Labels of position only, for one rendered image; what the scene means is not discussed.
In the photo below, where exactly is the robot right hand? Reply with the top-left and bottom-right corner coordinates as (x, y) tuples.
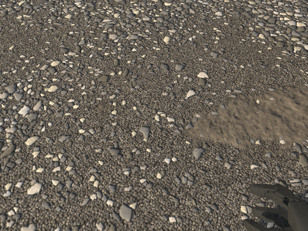
(243, 183), (308, 231)

